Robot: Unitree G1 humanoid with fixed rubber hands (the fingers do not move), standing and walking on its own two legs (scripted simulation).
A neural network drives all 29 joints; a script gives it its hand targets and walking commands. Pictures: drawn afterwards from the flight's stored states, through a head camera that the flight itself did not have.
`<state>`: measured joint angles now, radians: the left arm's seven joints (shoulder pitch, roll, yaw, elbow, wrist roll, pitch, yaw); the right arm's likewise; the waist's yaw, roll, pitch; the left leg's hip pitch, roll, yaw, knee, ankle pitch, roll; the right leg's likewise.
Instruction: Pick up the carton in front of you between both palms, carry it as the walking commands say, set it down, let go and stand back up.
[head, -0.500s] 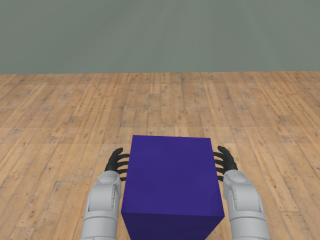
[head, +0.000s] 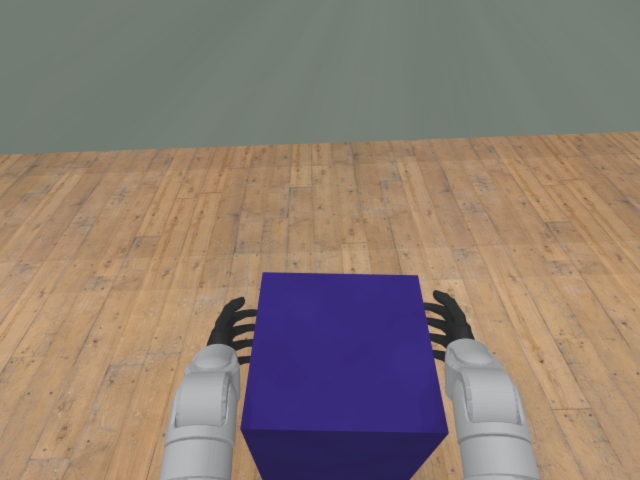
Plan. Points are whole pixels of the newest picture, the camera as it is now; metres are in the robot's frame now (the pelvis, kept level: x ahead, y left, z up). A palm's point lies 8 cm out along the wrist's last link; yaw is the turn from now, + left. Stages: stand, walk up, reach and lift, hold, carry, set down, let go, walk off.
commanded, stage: hold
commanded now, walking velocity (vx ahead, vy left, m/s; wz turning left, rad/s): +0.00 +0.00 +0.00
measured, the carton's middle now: (337, 383) +0.28 +0.01 -0.04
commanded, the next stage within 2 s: set down in 0.62 s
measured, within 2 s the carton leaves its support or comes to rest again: neither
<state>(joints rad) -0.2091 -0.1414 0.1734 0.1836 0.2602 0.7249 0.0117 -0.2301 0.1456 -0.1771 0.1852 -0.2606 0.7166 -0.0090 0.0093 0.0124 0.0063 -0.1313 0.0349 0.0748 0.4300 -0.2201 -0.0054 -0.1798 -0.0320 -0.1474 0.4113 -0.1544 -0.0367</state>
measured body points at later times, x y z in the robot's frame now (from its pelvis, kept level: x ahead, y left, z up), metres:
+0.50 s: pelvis -0.02 +0.01 +0.00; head -0.08 +0.00 +0.44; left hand +0.29 +0.16 +0.04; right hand +0.29 -0.14 +0.05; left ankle +0.01 +0.12 -0.74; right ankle +0.05 -0.10 -0.74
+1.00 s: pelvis -0.01 +0.01 -0.01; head +0.03 +0.00 +0.44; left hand +0.34 +0.16 -0.01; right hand +0.34 -0.14 -0.01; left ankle +0.01 +0.12 -0.74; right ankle +0.05 -0.10 -0.74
